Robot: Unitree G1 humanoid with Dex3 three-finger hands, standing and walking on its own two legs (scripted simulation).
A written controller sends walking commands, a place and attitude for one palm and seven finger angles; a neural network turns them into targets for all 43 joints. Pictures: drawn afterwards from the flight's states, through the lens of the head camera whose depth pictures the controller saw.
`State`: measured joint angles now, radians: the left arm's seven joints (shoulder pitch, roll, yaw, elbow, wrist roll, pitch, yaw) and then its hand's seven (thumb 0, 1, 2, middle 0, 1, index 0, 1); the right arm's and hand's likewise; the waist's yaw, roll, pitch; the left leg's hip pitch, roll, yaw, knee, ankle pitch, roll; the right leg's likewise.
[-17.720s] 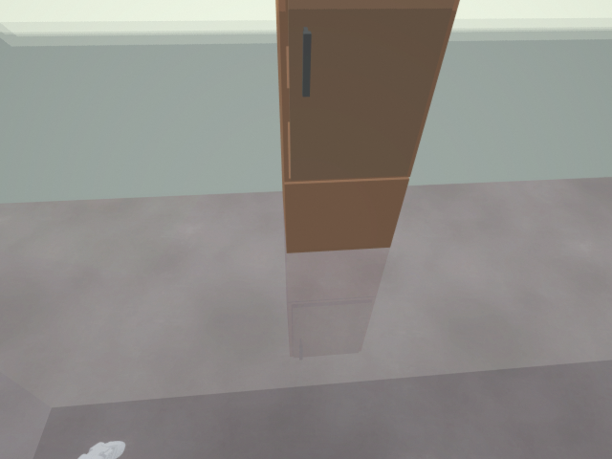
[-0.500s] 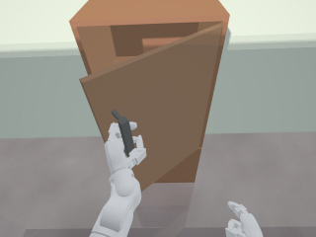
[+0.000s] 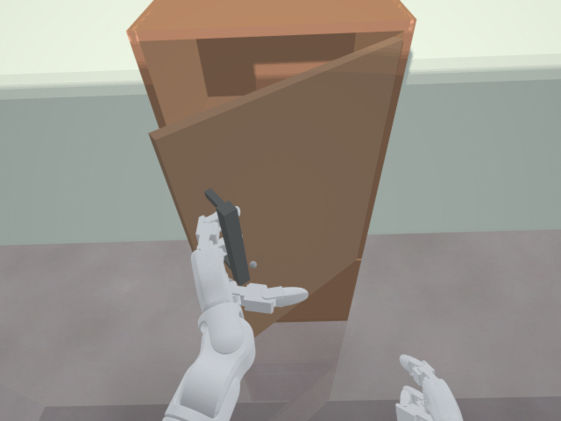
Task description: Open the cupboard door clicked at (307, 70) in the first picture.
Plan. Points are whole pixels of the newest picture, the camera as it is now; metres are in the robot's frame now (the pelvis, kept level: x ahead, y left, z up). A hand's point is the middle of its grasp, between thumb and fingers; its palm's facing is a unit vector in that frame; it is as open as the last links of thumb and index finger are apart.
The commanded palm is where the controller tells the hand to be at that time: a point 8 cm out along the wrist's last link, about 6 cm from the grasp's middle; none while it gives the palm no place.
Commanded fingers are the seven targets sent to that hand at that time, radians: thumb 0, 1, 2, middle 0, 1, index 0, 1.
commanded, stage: open thumb and fingers to let go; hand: left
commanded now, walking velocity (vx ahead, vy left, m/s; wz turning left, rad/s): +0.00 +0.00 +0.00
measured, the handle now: (227, 239) +0.35 +0.10 +0.10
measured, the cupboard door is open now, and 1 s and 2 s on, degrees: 38 42 41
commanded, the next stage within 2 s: slide the hand sideways off the handle in 0.14 s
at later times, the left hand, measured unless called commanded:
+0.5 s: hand (257, 293) +0.26 +0.05 +0.10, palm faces -0.08 -1.00 +0.02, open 16.2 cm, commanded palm +0.24 +0.09 +0.09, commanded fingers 0.00 -0.50 0.30 -0.15 -0.30 -0.15 -0.30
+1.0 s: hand (229, 316) +0.23 +0.08 +0.09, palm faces -0.02 -1.00 +0.03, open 16.0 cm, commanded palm +0.19 +0.15 +0.09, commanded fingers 0.00 -0.50 0.30 -0.15 -0.30 -0.15 -0.30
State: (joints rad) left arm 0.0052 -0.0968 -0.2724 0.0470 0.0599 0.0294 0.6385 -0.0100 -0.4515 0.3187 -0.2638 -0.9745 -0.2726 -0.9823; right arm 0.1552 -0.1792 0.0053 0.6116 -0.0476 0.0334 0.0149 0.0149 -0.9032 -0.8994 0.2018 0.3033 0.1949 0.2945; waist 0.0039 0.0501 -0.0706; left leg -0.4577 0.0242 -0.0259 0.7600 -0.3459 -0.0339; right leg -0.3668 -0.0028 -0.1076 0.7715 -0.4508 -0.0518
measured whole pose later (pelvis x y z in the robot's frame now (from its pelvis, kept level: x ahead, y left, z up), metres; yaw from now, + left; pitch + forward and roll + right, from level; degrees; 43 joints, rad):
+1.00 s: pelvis -0.01 +0.02 +0.00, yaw -3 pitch +1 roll +0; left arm 0.33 0.03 -0.24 -0.19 -0.04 -0.12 0.18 -0.02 -0.50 0.30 -0.20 -0.33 -0.22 -0.34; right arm 0.21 -0.19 0.04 0.47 -0.01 0.03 0.01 0.02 -0.90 -0.90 0.20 0.30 0.20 0.29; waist 0.00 0.03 -0.05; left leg -0.43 0.03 0.03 0.75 -0.34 0.00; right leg -0.36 0.00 -0.05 0.76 -0.42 -0.02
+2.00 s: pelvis +0.00 +0.02 +0.00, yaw -1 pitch +3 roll -1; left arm 0.56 0.20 0.07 -0.44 -0.23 -0.08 -0.08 -0.02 -0.50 0.30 -0.15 -0.30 -0.16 -0.30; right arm 0.28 -0.23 0.04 0.48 0.04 -0.16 -0.07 0.02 -0.90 -0.90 0.20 0.30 0.20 0.29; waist 0.04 0.06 -0.10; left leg -0.49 0.03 -0.01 0.82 -0.38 0.00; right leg -0.38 0.00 -0.09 0.79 -0.45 -0.02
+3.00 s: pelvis +0.02 +0.04 +0.03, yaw -4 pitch -4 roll +0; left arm 0.47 0.33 0.32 -0.39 -0.07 -0.06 0.12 0.01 0.86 0.88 -0.21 -0.30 -0.21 -0.31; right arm 0.20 -0.22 0.02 0.62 0.00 -0.09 -0.08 0.02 -0.90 -0.90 0.20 0.30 0.20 0.29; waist 0.07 0.05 0.02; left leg -0.13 0.02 0.06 0.42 -0.23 0.01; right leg -0.05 0.00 -0.02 0.38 -0.27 0.00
